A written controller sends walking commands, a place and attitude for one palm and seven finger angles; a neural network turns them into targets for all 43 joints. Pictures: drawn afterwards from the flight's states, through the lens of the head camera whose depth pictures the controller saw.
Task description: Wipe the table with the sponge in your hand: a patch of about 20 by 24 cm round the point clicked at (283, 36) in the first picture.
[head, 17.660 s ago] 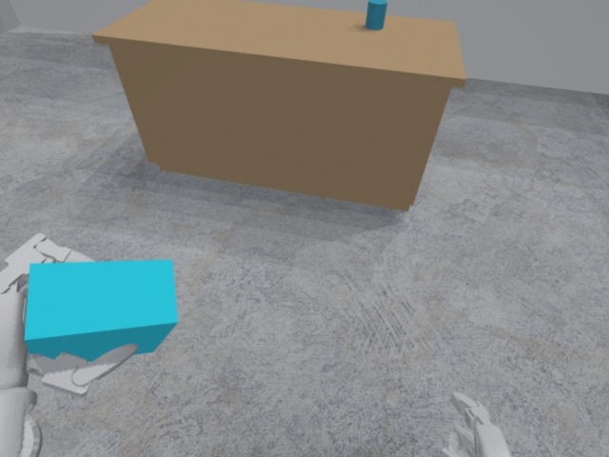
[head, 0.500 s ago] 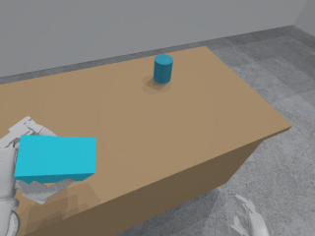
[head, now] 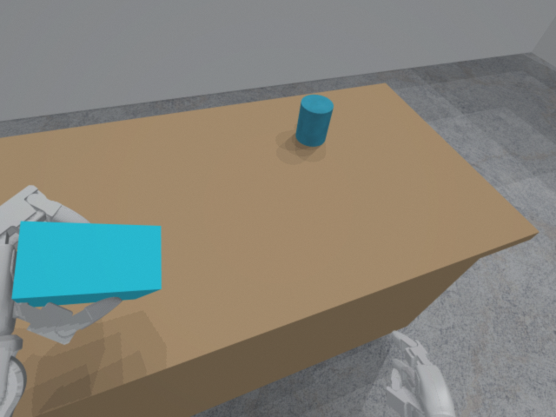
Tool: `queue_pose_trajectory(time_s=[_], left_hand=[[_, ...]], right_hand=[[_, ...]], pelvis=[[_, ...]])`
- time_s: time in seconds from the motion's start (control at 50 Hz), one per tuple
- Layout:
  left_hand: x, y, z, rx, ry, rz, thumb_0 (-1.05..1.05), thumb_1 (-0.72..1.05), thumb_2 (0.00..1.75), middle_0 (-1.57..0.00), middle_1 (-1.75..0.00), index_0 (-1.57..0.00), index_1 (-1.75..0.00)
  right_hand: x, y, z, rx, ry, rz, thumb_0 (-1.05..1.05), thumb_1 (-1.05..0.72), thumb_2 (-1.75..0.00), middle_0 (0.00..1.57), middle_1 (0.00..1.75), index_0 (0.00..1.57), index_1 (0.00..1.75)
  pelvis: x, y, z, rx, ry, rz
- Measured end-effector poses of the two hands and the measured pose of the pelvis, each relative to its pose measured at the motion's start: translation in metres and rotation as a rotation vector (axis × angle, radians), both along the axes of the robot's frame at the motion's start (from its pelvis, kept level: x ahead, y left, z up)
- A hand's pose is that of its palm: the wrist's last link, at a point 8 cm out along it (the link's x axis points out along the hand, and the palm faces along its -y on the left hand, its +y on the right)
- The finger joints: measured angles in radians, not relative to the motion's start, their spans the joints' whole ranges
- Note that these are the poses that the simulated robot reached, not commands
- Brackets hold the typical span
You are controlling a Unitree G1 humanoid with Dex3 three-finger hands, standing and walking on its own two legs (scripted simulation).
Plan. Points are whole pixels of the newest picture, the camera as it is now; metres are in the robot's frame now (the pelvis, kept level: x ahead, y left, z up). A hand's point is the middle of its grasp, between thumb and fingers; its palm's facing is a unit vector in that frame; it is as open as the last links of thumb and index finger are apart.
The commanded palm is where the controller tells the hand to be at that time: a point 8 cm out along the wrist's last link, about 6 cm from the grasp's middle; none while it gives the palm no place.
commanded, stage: come to a stop and stand still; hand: left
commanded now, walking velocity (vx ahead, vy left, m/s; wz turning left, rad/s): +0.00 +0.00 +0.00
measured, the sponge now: (109, 267) +0.23 +0.22 +0.14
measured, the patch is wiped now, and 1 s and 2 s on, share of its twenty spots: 0.00 0.00 0.00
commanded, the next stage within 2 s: look again from close up in 0.06 s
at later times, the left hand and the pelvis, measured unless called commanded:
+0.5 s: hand (81, 266) +0.22 +0.24 +0.16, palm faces +0.35 -0.85 -0.38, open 10.4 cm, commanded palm +0.16 +0.27 +0.17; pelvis +0.00 -0.01 +0.00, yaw +0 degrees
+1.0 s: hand (124, 262) +0.23 +0.20 +0.16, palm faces +0.33 -0.87 -0.36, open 10.4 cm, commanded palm +0.17 +0.23 +0.17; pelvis +0.01 -0.04 +0.00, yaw -1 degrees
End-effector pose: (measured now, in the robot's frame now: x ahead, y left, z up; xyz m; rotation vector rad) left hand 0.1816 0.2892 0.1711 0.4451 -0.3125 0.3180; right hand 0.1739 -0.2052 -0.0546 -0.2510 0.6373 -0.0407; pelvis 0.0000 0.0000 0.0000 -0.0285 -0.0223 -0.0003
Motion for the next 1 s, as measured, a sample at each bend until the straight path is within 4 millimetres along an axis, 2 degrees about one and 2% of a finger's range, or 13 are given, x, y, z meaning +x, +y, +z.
queue_pose_trajectory(time_s=[0.16, 0.32, 0.72, 0.86, 1.0], left_hand=[[-0.001, 0.001, 0.000, 0.003, 0.007, 0.007, -0.01, -0.52, 1.01, -0.68, -1.37, -0.71, -1.36], [0.001, -0.006, -0.001, 0.002, 0.027, -0.001, -0.01, -0.52, 1.01, -0.68, -1.37, -0.71, -1.36], [0.002, -0.019, -0.001, -0.020, 0.039, 0.008, -0.01, -0.52, 1.01, -0.68, -1.37, -0.71, -1.36], [0.007, -0.031, 0.000, -0.026, 0.034, 0.003, -0.01, -0.52, 1.01, -0.68, -1.37, -0.71, -1.36], [0.013, -0.050, -0.001, -0.027, 0.057, -0.017, -0.01, -0.52, 1.01, -0.68, -1.37, -0.71, -1.36]], right_hand=[[-0.008, -0.007, -0.005, -0.010, 0.032, -0.023, 0.01, -0.90, -0.89, 0.20, 0.30, 0.20, 0.30], [-0.012, -0.016, -0.007, -0.011, 0.043, -0.045, 0.01, -0.90, -0.90, 0.20, 0.30, 0.20, 0.30], [-0.003, -0.032, -0.003, -0.011, 0.024, -0.059, 0.01, -0.90, -0.90, 0.20, 0.30, 0.20, 0.30], [-0.001, -0.037, -0.003, 0.012, 0.023, -0.052, 0.01, -0.90, -0.90, 0.20, 0.30, 0.20, 0.30], [-0.002, -0.055, -0.008, 0.019, 0.038, -0.069, 0.01, -0.90, -0.89, 0.20, 0.30, 0.20, 0.30]], pelvis=[[0.001, 0.002, 0.000, -0.001, 0.001, -0.001], [0.002, -0.002, 0.001, 0.000, 0.001, 0.000], [0.005, -0.017, 0.002, 0.005, 0.005, -0.004], [0.005, -0.029, 0.001, 0.007, 0.010, -0.009], [0.009, -0.044, 0.000, 0.005, 0.016, -0.014]])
